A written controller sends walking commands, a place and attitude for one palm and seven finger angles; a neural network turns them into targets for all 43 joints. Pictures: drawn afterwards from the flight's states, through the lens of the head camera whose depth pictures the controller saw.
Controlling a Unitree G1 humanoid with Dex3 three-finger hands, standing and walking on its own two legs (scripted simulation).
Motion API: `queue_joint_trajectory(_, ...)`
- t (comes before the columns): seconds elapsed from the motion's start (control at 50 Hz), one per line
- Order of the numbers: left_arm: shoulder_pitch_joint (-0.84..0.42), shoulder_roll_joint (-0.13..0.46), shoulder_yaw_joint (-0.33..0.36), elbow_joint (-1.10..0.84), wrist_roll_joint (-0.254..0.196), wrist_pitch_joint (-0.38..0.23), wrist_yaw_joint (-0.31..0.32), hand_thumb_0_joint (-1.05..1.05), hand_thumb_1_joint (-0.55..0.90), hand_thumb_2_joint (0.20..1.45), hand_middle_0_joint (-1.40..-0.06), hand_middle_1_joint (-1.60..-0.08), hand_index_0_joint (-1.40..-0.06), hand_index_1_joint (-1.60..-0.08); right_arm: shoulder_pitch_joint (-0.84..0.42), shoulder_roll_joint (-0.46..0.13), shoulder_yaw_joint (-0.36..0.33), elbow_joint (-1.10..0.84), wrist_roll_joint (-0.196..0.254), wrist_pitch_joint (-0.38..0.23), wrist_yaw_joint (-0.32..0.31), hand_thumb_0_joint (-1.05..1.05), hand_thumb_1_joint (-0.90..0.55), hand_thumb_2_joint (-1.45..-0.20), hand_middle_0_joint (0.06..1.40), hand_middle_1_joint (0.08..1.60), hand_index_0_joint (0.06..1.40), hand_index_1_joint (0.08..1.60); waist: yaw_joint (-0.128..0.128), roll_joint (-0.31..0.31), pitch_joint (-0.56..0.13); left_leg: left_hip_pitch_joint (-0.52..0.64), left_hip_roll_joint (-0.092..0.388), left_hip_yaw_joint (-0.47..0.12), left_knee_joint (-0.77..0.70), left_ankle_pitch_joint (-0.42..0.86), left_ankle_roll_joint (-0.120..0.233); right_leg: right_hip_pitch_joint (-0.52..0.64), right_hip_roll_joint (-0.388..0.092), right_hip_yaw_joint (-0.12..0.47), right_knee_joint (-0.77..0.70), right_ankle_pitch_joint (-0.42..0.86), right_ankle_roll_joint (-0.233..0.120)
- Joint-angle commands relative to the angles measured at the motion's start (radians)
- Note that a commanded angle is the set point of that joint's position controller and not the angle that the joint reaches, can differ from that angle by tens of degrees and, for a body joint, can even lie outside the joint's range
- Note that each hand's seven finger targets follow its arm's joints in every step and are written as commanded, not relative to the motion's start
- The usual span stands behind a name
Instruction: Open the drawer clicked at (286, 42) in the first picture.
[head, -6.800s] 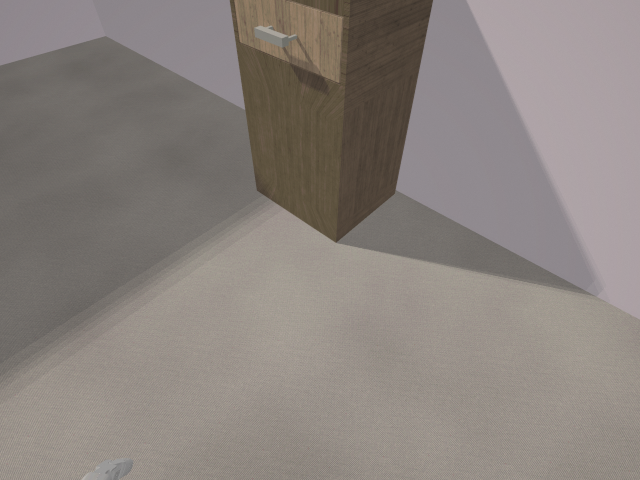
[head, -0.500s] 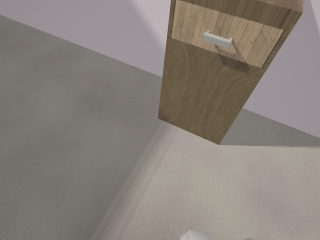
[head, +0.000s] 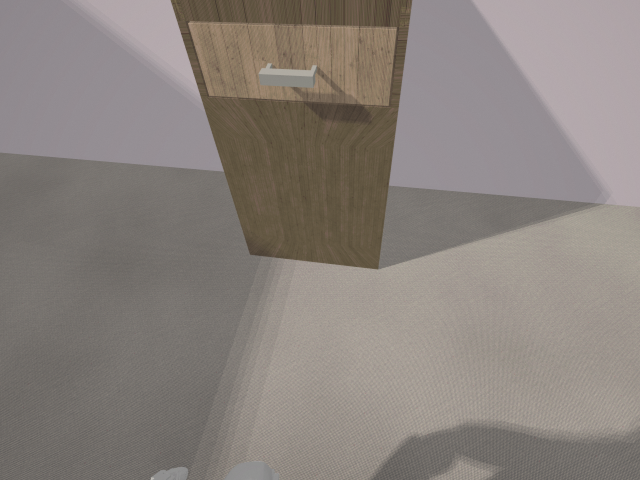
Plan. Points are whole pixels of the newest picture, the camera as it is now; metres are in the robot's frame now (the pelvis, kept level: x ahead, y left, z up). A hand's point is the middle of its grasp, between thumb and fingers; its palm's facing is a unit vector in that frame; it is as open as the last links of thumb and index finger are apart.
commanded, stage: take the last steps up to it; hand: left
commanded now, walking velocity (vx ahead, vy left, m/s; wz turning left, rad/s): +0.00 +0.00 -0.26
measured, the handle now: (289, 72) +0.94 +0.10 +0.02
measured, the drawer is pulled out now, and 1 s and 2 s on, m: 0.00 0.00 0.00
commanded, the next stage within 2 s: come to a stop and stand still in 1.32 s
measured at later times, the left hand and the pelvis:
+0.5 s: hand out of the picture +0.08 +0.24 -0.17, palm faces -0.06 -0.98 -0.18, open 7.4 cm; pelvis +0.05 +0.04 +0.01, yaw -6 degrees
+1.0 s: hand (237, 400) +0.26 +0.15 -0.16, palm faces -0.03 -0.97 -0.23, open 7.1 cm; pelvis +0.19 -0.03 +0.00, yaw -4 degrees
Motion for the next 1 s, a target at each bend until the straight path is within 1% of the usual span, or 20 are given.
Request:
queue_joint_trajectory(0.0,0.067,0.207,0.062,-0.030,0.005,-0.016,0.016,0.000,0.900,0.900,-0.200,-0.300,-0.200,-0.300,-0.021,-0.057,-0.010,-0.069,0.006,-0.020,-0.010,0.000,-0.900,-0.900,0.200,0.300,0.200,0.300,0.049,-0.153,-0.087,-0.043,-0.008,0.003,-0.078,-0.033,0.000,0.139,-0.272,0.250,-0.118,0.433,-0.116)
queue_joint_trajectory(0.06,0.079,0.204,0.064,-0.017,0.009,-0.013,0.018,0.000,0.900,0.900,-0.200,-0.300,-0.200,-0.300,-0.050,-0.051,-0.006,-0.075,0.011,-0.025,-0.013,0.000,-0.900,-0.900,0.200,0.300,0.200,0.300,0.058,-0.173,-0.076,0.013,-0.024,0.002,-0.166,-0.054,0.015,0.103,-0.277,0.293,-0.123,0.411,-0.131)
queue_joint_trajectory(0.12,0.077,0.200,0.065,-0.003,0.012,-0.018,0.017,0.000,0.900,0.900,-0.200,-0.300,-0.200,-0.300,-0.020,-0.034,0.003,-0.066,0.008,-0.042,-0.009,0.000,-0.900,-0.900,0.200,0.300,0.200,0.300,0.051,-0.157,-0.090,0.109,-0.039,0.011,-0.310,-0.063,0.033,0.082,-0.276,0.341,-0.152,0.210,-0.131)
queue_joint_trajectory(0.18,0.046,0.178,0.059,0.012,0.001,-0.019,0.007,0.000,0.900,0.900,-0.200,-0.300,-0.200,-0.300,0.107,-0.031,0.008,-0.020,0.006,-0.073,-0.007,0.000,-0.900,-0.900,0.200,0.300,0.200,0.300,0.000,-0.139,-0.089,0.381,-0.055,0.043,-0.615,0.078,0.058,-0.078,-0.185,0.289,-0.101,-0.137,-0.059)
queue_joint_trajectory(0.2,0.059,0.133,0.051,0.004,-0.003,-0.017,0.001,0.000,0.900,0.900,-0.200,-0.300,-0.200,-0.300,0.156,-0.077,0.002,-0.002,0.002,-0.085,-0.012,0.000,-0.900,-0.900,0.200,0.300,0.200,0.300,-0.015,0.008,-0.088,0.516,0.039,-0.073,-0.708,-0.009,0.095,-0.238,-0.106,0.227,0.011,-0.256,-0.015)
queue_joint_trajectory(0.22,0.065,0.079,0.040,-0.011,-0.006,-0.015,-0.008,0.000,0.900,0.900,-0.200,-0.300,-0.200,-0.300,0.202,-0.170,-0.019,-0.002,-0.011,-0.083,-0.012,0.000,-0.900,-0.900,0.200,0.300,0.200,0.300,-0.036,0.276,-0.043,0.530,0.254,-0.363,-0.849,-0.262,0.176,-0.397,0.019,0.059,0.256,-0.333,0.038)
queue_joint_trajectory(0.24,0.013,0.100,0.046,-0.030,0.005,-0.018,-0.007,0.000,0.900,0.900,-0.200,-0.300,-0.200,-0.300,0.203,-0.194,-0.022,-0.014,-0.011,-0.073,-0.011,0.000,-0.900,-0.900,0.200,0.300,0.200,0.300,-0.045,0.266,0.043,0.398,0.357,-0.476,-0.942,-0.389,0.246,-0.432,-0.007,0.018,0.429,-0.322,0.049)
queue_joint_trajectory(0.28,0.042,0.127,0.056,0.013,0.023,-0.014,-0.018,0.000,0.900,0.900,-0.200,-0.300,-0.200,-0.300,0.114,-0.108,0.003,-0.028,-0.007,-0.081,-0.012,0.000,-0.900,-0.900,0.200,0.300,0.200,0.300,0.010,0.174,0.093,0.273,0.271,-0.379,-0.968,-0.355,0.226,-0.402,-0.061,0.049,0.583,-0.200,0.052)
queue_joint_trajectory(0.32,0.079,0.093,0.051,0.048,0.023,-0.018,-0.028,0.000,0.900,0.900,-0.200,-0.300,-0.200,-0.300,0.109,-0.073,0.012,-0.021,-0.003,-0.097,-0.015,0.000,-0.900,-0.900,0.200,0.300,0.200,0.300,0.027,0.084,0.087,0.295,0.195,-0.222,-0.938,-0.163,0.202,-0.397,-0.076,0.031,0.639,-0.090,0.065)
queue_joint_trajectory(0.38,0.086,0.072,0.045,0.064,0.017,-0.022,-0.031,0.000,0.900,0.900,-0.200,-0.300,-0.200,-0.300,0.172,-0.052,0.013,0.012,0.006,-0.115,-0.018,0.000,-0.900,-0.900,0.200,0.300,0.200,0.300,0.024,0.058,0.049,0.381,0.155,-0.119,-0.914,0.027,0.207,-0.418,-0.092,0.003,0.643,-0.009,0.084)
queue_joint_trajectory(0.58,-0.104,0.028,0.023,0.022,0.011,-0.035,-0.030,0.000,0.900,0.900,-0.200,-0.300,-0.200,-0.300,0.336,-0.030,0.007,0.122,-0.006,-0.121,-0.016,0.000,-0.900,-0.900,0.200,0.300,0.200,0.300,-0.034,0.112,0.084,0.439,0.198,-0.046,-0.842,0.342,0.259,-0.344,-0.132,-0.098,0.268,-0.055,0.094)
queue_joint_trajectory(0.64,-0.057,0.026,0.028,0.039,0.010,-0.048,-0.030,0.000,0.900,0.900,-0.200,-0.300,-0.200,-0.300,0.310,-0.036,0.004,0.130,-0.007,-0.117,-0.015,0.000,-0.900,-0.900,0.200,0.300,0.200,0.300,-0.001,0.106,0.048,0.385,0.184,-0.018,-0.760,0.368,0.236,-0.169,-0.098,-0.125,0.132,-0.021,0.076)
queue_joint_trajectory(0.66,0.023,0.039,0.033,0.067,0.011,-0.055,-0.028,0.000,0.900,0.900,-0.200,-0.300,-0.200,-0.300,0.301,-0.035,0.006,0.133,-0.002,-0.116,-0.015,0.000,-0.900,-0.900,0.200,0.300,0.200,0.300,0.040,0.067,0.000,0.359,0.152,0.017,-0.668,0.402,0.211,-0.033,-0.073,-0.147,0.053,0.035,0.069)
queue_joint_trajectory(0.68,0.149,0.085,0.042,0.109,0.014,-0.069,-0.023,0.000,0.900,0.900,-0.200,-0.300,-0.200,-0.300,0.300,-0.026,0.006,0.135,0.006,-0.120,-0.009,0.000,-0.900,-0.900,0.200,0.300,0.200,0.300,0.094,-0.012,-0.088,0.295,0.104,0.055,-0.505,0.422,0.176,0.175,-0.090,-0.106,0.001,0.074,0.049)
queue_joint_trajectory(0.7,0.290,0.174,0.065,0.152,0.022,-0.084,-0.009,0.000,0.900,0.900,-0.200,-0.300,-0.200,-0.300,0.302,0.021,0.012,0.119,0.017,-0.126,0.002,0.000,-0.900,-0.900,0.200,0.300,0.200,0.300,0.151,-0.182,-0.181,0.069,0.035,0.126,-0.261,0.208,0.129,0.430,-0.307,0.127,-0.045,0.000,-0.019)
queue_joint_trajectory(0.72,0.393,0.265,0.083,0.178,0.008,-0.085,0.002,0.000,0.900,0.900,-0.200,-0.300,-0.200,-0.300,0.281,0.045,0.021,0.079,0.018,-0.125,0.002,0.000,-0.900,-0.900,0.200,0.300,0.200,0.300,0.160,-0.338,-0.231,-0.112,-0.063,0.120,0.006,-0.229,0.101,0.510,-0.519,0.448,-0.160,0.047,-0.101)
queue_joint_trajectory(0.74,0.368,0.245,0.080,0.175,-0.003,-0.079,0.007,0.000,0.900,0.900,-0.200,-0.300,-0.200,-0.300,0.221,0.013,0.009,0.069,0.013,-0.117,0.001,0.000,-0.900,-0.900,0.200,0.300,0.200,0.300,0.161,-0.218,-0.170,-0.159,-0.024,0.026,0.133,-0.218,0.113,0.438,-0.521,0.425,-0.195,0.041,-0.123)
queue_joint_trajectory(0.78,0.210,0.161,0.060,0.145,-0.003,-0.081,0.012,0.000,0.900,0.900,-0.200,-0.300,-0.200,-0.300,0.179,0.037,0.000,0.084,0.012,-0.108,0.005,0.000,-0.900,-0.900,0.200,0.300,0.200,0.300,0.103,-0.145,-0.039,-0.146,0.042,-0.002,0.190,-0.059,0.113,0.200,-0.472,0.317,-0.242,-0.105,-0.087)
queue_joint_trajectory(0.84,0.130,0.059,0.026,0.129,0.006,-0.088,0.015,0.000,0.900,0.900,-0.200,-0.300,-0.200,-0.300,0.208,0.084,0.006,0.101,-0.001,-0.077,0.013,0.000,-0.900,-0.900,0.200,0.300,0.200,0.300,0.028,-0.126,0.053,-0.064,0.065,0.020,0.090,0.063,0.081,-0.014,-0.375,0.076,-0.289,0.015,-0.041)
queue_joint_trajectory(0.98,0.159,0.091,0.031,0.134,0.011,-0.104,0.010,0.000,0.900,0.900,-0.200,-0.300,-0.200,-0.300,0.092,0.063,-0.005,0.035,-0.004,-0.070,0.041,0.000,-0.900,-0.900,0.200,0.300,0.200,0.300,0.025,-0.168,0.056,-0.088,0.059,0.067,-0.168,0.181,0.053,0.035,-0.336,-0.022,-0.309,0.064,-0.056)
